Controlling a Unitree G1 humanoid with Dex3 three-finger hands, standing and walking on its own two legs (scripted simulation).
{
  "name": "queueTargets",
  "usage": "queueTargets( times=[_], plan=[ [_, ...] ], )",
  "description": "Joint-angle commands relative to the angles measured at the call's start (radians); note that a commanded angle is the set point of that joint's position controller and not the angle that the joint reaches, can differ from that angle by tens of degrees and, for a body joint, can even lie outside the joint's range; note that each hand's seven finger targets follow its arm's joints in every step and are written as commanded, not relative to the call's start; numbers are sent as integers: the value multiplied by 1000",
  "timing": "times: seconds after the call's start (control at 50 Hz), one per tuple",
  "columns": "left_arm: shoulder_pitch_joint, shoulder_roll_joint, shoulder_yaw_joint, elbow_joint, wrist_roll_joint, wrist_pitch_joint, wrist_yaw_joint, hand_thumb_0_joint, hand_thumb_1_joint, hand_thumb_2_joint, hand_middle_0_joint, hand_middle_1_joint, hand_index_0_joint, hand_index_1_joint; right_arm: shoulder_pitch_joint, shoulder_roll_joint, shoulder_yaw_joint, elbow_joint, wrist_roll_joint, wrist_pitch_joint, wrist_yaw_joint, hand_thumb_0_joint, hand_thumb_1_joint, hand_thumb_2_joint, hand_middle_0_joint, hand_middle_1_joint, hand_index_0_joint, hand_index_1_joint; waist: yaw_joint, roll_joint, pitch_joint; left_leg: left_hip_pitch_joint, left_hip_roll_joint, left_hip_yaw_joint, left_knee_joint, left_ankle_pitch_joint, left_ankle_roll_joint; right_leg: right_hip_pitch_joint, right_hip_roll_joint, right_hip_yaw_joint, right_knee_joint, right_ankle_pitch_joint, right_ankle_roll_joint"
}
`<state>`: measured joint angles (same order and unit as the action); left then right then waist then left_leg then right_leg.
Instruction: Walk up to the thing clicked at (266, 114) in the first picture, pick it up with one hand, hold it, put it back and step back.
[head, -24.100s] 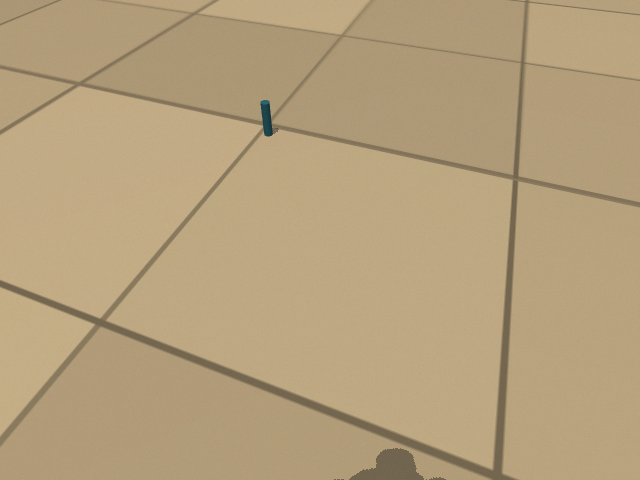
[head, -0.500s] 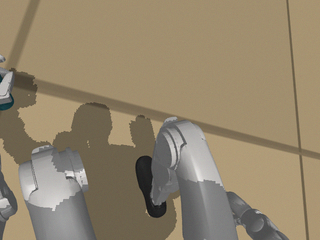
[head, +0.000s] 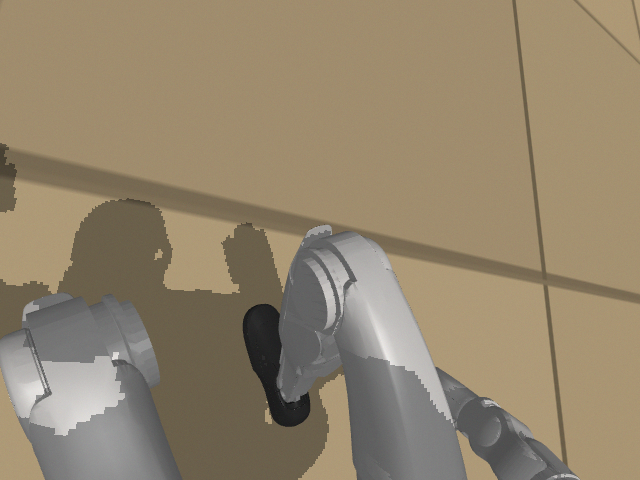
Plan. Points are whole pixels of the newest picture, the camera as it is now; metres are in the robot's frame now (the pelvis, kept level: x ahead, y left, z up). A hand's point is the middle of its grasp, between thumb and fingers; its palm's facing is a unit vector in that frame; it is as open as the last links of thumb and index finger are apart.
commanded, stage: lower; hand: left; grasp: from the side
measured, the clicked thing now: out of the picture +0.47 +0.27 -0.17
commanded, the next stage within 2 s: loosen in 0.42 s
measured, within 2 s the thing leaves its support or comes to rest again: rests again in 0.86 s
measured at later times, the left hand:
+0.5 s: hand out of the picture +0.47 +0.25 -0.17, palm faces +0.25 -0.97 -0.03, open 6.4 cm
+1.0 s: hand out of the picture +0.47 +0.25 -0.16, palm faces +0.25 -0.97 +0.00, open 8.6 cm
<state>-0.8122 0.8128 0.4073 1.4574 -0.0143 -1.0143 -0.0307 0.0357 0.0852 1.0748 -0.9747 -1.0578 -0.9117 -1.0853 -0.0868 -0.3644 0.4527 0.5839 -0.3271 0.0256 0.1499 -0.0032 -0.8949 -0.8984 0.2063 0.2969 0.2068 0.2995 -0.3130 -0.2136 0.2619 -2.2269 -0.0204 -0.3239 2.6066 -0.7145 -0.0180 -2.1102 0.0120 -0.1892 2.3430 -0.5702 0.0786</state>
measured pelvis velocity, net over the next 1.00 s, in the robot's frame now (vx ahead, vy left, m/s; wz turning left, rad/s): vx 0.00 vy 0.01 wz -0.03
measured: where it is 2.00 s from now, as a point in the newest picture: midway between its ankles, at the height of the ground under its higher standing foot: (207, 434)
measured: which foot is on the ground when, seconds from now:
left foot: down 0.00-1.00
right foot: down 0.00-1.00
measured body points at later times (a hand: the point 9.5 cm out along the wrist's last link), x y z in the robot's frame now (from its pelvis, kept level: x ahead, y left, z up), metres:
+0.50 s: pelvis +0.00 +0.00 +0.00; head +0.25 +0.18 +0.33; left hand +0.45 +0.30 -0.16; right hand +0.13 -0.25 -0.04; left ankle +0.08 +0.12 -0.26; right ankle +0.15 -0.13 -0.26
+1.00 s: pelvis +0.00 +0.01 +0.00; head +0.25 +0.19 +0.32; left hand +0.45 +0.30 -0.16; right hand +0.13 -0.25 -0.03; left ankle +0.08 +0.12 -0.26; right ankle +0.15 -0.13 -0.26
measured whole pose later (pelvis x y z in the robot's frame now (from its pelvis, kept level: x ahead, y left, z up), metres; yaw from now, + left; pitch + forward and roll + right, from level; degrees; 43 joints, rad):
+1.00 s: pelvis +0.00 +0.01 +0.00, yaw -2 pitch +16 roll -19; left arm -0.81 0.88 0.39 1.50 -0.03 -1.09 0.01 0.01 0.00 0.62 -0.85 -0.77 -0.83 -0.76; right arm -0.14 -0.37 0.52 0.56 -0.36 0.03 0.15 0.00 -0.91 -0.89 0.21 0.30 0.21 0.30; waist -0.32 -0.25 0.30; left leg -2.21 -0.02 -0.37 2.62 -0.72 -0.01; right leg -2.07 0.03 -0.23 2.31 -0.56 0.09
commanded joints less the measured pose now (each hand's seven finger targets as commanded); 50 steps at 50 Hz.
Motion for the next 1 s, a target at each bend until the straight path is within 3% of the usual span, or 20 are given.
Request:
queueTargets(
  times=[0.0, 0.1, 0.12, 0.3, 0.32, 0.36, 0.5, 0.52, 0.56, 0.6, 0.64, 0.78, 0.82, 0.84, 0.88, 0.98],
  plan=[
    [-280, 126, -9, -154, 1, -84, 7, 0, 555, 1336, -1324, -1448, -1338, -1439, 65, -346, -96, -6, -7, 15, -19, 0, -888, -900, 200, 300, 200, 300, -118, 528, -587, 413, 57, 74, -341, 144, -6, 318, 43, -120, -147, 161, -78],
    [-283, 140, 4, -146, -2, -100, 28, 0, 561, 1333, -1334, -1442, -1345, -1434, 54, -355, -85, -13, -14, 18, -17, 0, -886, -899, 200, 300, 200, 300, -125, 534, -583, 425, 59, 60, -343, 139, -10, 316, 48, -131, -145, 159, -78],
    [-290, 134, -12, -144, 2, -104, 30, 0, 570, 1346, -1328, -1448, -1340, -1440, 52, -354, -81, -9, -18, 17, -17, 0, -884, -899, 200, 300, 200, 300, -133, 550, -573, 432, 61, 58, -344, 144, -10, 321, 47, -129, -143, 165, -78],
    [-271, 150, -21, -112, 13, -110, 39, 0, 551, 1324, -1334, -1431, -1343, -1425, 31, -359, -68, -16, -27, 23, -18, 0, -882, -898, 200, 300, 200, 300, -136, 539, -551, 427, 63, 53, -343, 137, -10, 317, 54, -138, -152, 161, -78],
    [-282, 147, -20, -109, 9, -114, 41, 0, 574, 1333, -1336, -1436, -1349, -1428, 34, -362, -66, -16, -26, 24, -17, 0, -880, -897, 200, 300, 200, 300, -149, 533, -545, 421, 62, 47, -343, 131, -8, 316, 52, -143, -154, 159, -75],
    [-259, 158, -7, -102, 2, -117, 49, 0, 577, 1332, -1333, -1435, -1345, -1427, 32, -364, -61, -18, -27, 22, -16, 0, -877, -896, 200, 300, 200, 300, -136, 528, -549, 423, 63, 43, -343, 136, -9, 327, 55, -144, -153, 162, -76],
    [-269, 156, -35, -101, 7, -135, 45, 0, 562, 1323, -1308, -1410, -1317, -1405, 28, -361, -52, -10, -34, 16, -16, 0, -876, -897, 200, 300, 200, 300, -151, 528, -557, 429, 62, 49, -326, 159, -7, 342, 62, -144, -160, 183, -74],
    [-268, 161, -36, -100, 9, -138, 44, 0, 524, 1243, -1340, -1364, -1355, -1353, 28, -361, -49, -11, -36, 15, -17, 0, -885, -893, 201, 300, 200, 300, -157, 530, -561, 433, 62, 48, -324, 169, -7, 349, 63, -148, -159, 191, -74],
    [-268, 165, -22, -98, 3, -138, 46, 0, 396, 1083, -1218, -1204, -1241, -1193, 30, -365, -48, -13, -35, 17, -18, 0, -894, -889, 201, 300, 200, 300, -155, 538, -548, 439, 64, 43, -332, 170, -10, 343, 60, -149, -158, 191, -75],
    [-280, 182, -4, -113, -14, -144, 47, 0, 333, 923, -1130, -1071, -1149, -1047, 19, -368, -47, -18, -34, 17, -17, 0, -896, -890, 201, 300, 200, 300, -143, 538, -541, 419, 64, 47, -332, 133, -8, 340, 64, -148, -163, 163, -76],
    [-270, 166, 1, -108, -26, -146, 45, 0, 321, 806, -1068, -1000, -1085, -978, 22, -371, -47, -18, -35, 14, -17, 0, -894, -890, 201, 300, 200, 300, -149, 540, -543, 432, 65, 41, -337, 140, -11, 344, 65, -151, -161, 171, -76],
    [-261, 171, -26, -104, 2, -148, 33, 0, 147, 657, -1017, -896, -1033, -874, 7, -371, -47, -18, -35, 19, -18, 0, -908, -892, 201, 300, 200, 300, -148, 564, -511, 441, 69, 29, -354, 135, -18, 307, 60, -161, -149, 161, -80],
    [-246, 156, -25, -95, -8, -142, 30, 0, 47, 646, -906, -796, -921, -787, 8, -372, -49, -19, -35, 20, -18, 0, -903, -896, 201, 300, 200, 300, -148, 538, -517, 438, 67, 33, -343, 139, -13, 317, 62, -157, -158, 169, -77],
    [-253, 158, -22, -90, -11, -144, 31, 0, -25, 589, -826, -732, -841, -723, 15, -377, -46, -16, -37, 18, -18, 0, -904, -896, 201, 300, 200, 300, -160, 541, -521, 442, 67, 30, -342, 143, -12, 326, 61, -160, -160, 174, -75],
    [-253, 156, -16, -96, -25, -142, 34, 0, -83, 490, -711, -617, -714, -609, 15, -373, -47, -16, -34, 16, -17, 0, -903, -896, 201, 300, 200, 300, -150, 520, -530, 429, 64, 33, -339, 146, -8, 336, 63, -155, -166, 177, -76],
    [-243, 148, -27, -80, -20, -139, 31, 0, -140, 472, -652, -563, -649, -563, 21, -372, -42, -16, -35, 19, -18, 0, -901, -898, 201, 300, 201, 300, -158, 523, -538, 435, 62, 28, -340, 162, -9, 344, 66, -162, -166, 187, -75]
  ],
)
